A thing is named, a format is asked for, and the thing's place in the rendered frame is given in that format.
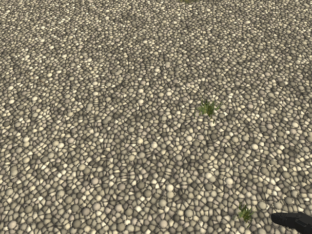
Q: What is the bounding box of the right robot hand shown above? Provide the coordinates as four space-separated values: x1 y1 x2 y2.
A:
271 212 312 234

